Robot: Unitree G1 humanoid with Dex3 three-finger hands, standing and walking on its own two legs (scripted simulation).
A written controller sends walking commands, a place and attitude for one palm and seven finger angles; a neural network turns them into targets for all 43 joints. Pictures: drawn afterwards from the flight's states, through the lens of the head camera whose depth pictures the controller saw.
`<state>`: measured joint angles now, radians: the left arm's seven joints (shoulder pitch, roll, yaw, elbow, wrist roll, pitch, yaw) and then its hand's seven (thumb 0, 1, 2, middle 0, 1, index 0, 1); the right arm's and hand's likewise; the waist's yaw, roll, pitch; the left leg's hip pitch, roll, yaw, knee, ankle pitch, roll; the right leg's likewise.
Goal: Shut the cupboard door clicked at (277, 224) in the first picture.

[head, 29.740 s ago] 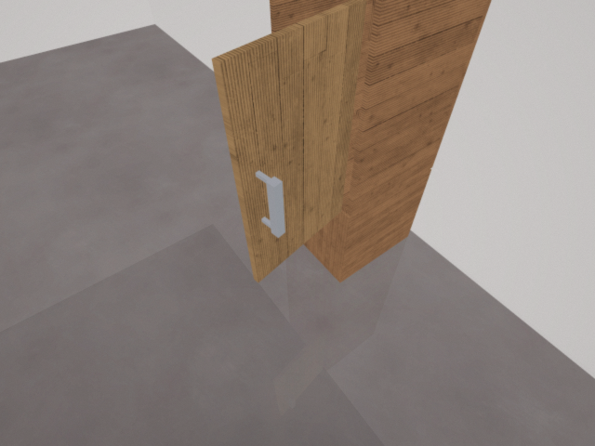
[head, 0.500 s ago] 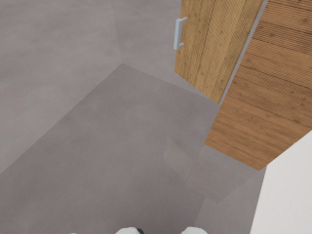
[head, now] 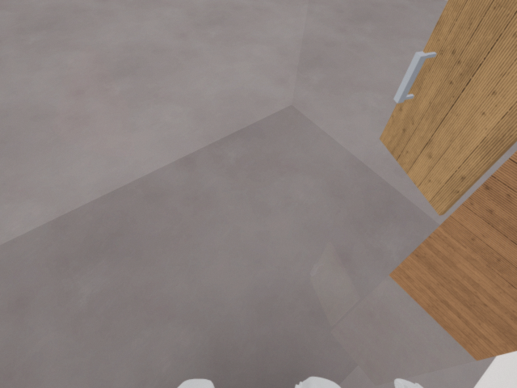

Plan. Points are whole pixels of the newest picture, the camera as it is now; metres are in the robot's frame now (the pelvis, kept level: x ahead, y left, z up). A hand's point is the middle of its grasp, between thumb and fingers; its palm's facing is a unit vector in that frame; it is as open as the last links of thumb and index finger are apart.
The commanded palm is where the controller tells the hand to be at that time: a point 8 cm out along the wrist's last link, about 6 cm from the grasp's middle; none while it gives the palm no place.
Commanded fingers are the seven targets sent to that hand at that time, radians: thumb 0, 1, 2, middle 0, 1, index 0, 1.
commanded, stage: walk to a spot facing it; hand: left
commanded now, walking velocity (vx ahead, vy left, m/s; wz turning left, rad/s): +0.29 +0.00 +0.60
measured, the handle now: (414, 77) +0.93 -0.40 -0.04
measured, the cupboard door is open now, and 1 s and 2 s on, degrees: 71 71 71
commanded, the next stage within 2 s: turn to face it in 1.42 s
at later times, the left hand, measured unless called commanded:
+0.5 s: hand out of the picture +0.01 +0.13 -0.14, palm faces +0.41 -0.89 -0.22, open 7.4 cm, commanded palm none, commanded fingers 0.00 0.90 0.90 -0.20 -0.30 -0.20 -0.30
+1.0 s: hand (99, 304) +0.25 +0.30 -0.13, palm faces +0.49 -0.84 -0.22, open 7.3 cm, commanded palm none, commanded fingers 0.00 0.90 0.90 -0.20 -0.30 -0.20 -0.30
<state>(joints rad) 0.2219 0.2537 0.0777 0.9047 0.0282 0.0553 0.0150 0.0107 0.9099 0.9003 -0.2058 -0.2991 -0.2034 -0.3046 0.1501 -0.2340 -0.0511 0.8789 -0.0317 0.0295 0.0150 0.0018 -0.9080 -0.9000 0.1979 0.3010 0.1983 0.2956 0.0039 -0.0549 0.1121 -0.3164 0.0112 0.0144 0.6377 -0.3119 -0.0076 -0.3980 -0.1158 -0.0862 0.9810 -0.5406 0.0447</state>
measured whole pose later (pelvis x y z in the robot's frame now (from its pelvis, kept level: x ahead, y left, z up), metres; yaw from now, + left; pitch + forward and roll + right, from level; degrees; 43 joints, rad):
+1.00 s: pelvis +0.25 +0.07 +0.02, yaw +30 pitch -1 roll +0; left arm 0.15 0.21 0.08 0.89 0.03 -0.01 -0.03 0.01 0.92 0.90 -0.20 -0.30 -0.20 -0.30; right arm 0.33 -0.19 -0.04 1.02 -0.03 -0.04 -0.01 0.00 -0.92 -0.90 0.20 0.30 0.20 0.30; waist -0.02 0.00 0.05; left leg -0.15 -0.03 0.06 0.40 -0.24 0.05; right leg -0.52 -0.12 -0.05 0.77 -0.21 0.03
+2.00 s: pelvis +0.52 +0.26 +0.00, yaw +35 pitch +0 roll +0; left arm 0.28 0.13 0.06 0.94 0.03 0.01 0.00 0.01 0.92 0.90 -0.20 -0.30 -0.20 -0.30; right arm 0.13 -0.20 -0.05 0.95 -0.01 0.05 -0.02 0.00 -0.92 -0.90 0.20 0.30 0.20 0.30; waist 0.05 0.05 0.06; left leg -0.41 0.05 0.09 0.98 -0.51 -0.03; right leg -0.35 0.02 -0.05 0.63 -0.29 -0.05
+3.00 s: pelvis +0.56 +0.32 +0.00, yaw +0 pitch +2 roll -1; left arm 0.18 0.24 0.07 0.88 0.02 0.08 -0.02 0.01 0.91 0.90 -0.21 -0.30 -0.20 -0.30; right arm 0.19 -0.23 -0.02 0.86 -0.02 0.01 -0.02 0.00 -0.91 -0.90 0.20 0.30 0.20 0.30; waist 0.00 -0.04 0.08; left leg -0.35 0.06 0.07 0.62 -0.30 -0.02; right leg -0.37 0.04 0.09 0.77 -0.47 0.01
